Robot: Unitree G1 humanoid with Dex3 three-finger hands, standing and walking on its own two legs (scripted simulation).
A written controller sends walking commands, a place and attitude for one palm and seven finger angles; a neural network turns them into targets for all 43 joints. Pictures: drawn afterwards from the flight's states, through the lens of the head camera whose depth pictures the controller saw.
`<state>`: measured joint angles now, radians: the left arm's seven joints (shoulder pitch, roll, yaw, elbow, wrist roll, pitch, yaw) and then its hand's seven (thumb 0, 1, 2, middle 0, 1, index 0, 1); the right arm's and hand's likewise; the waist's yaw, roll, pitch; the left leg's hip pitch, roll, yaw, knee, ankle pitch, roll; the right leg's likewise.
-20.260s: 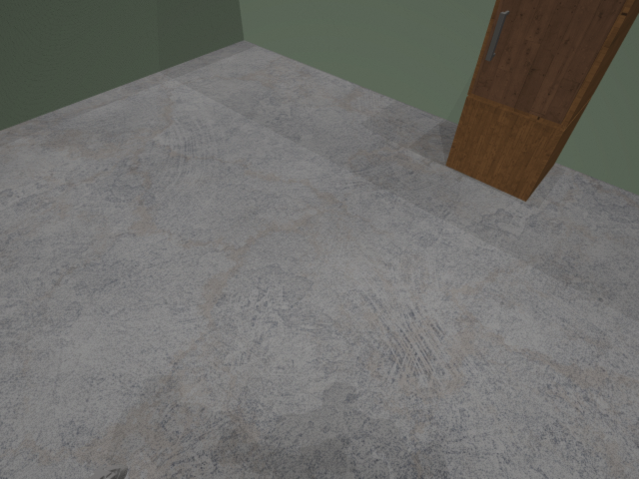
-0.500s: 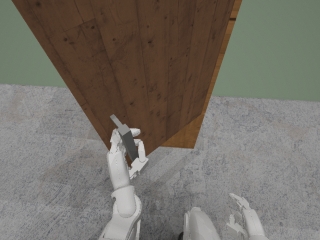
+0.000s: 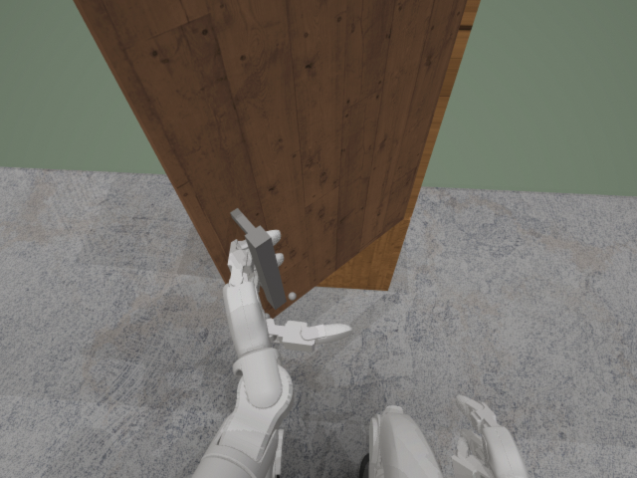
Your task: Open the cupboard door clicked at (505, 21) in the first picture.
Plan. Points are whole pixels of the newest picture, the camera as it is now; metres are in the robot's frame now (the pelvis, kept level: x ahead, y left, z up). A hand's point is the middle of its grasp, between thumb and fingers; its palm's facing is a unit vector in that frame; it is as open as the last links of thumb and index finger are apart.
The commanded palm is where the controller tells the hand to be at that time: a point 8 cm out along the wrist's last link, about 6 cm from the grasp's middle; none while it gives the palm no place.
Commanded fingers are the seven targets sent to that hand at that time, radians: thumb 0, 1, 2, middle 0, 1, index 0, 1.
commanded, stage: open thumb and fingers to let go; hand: left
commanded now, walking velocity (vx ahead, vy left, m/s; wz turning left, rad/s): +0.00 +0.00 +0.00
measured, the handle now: (259, 263) +0.37 +0.09 +0.03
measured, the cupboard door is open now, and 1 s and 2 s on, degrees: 44 45 45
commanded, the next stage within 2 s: slide the hand sideways off the handle in 0.20 s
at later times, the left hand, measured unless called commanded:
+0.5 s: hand (280, 319) +0.30 +0.06 +0.02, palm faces -0.19 -0.98 -0.06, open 16.0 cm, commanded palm +0.28 +0.09 +0.02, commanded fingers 0.00 -0.50 0.30 -0.15 -0.30 -0.15 -0.30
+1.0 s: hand (256, 347) +0.27 +0.08 +0.02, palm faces -0.14 -0.99 +0.00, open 16.2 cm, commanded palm +0.24 +0.14 +0.02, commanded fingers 0.00 -0.50 0.30 -0.15 -0.30 -0.15 -0.30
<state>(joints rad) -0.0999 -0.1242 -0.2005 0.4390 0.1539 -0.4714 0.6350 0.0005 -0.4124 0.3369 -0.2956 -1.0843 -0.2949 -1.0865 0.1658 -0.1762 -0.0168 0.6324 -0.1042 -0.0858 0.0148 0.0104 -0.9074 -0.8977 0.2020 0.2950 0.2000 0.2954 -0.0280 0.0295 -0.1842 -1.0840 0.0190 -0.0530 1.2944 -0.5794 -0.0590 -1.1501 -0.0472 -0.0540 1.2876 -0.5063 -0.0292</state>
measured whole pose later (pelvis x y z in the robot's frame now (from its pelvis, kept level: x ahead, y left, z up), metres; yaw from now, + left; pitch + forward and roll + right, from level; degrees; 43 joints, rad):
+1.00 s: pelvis +0.01 +0.02 -0.01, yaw +0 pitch +22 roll +0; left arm 0.23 0.06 -0.21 0.04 -0.01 -0.43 0.03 -0.01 -0.50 0.30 -0.16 -0.30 -0.17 -0.31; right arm 0.18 -0.19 0.00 0.44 -0.03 -0.02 0.02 0.01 -0.91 -0.90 0.20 0.30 0.20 0.30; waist 0.00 0.02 -0.18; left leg -1.11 0.00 -0.04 1.38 -0.64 -0.02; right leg -1.17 -0.06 -0.03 1.35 -0.55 0.01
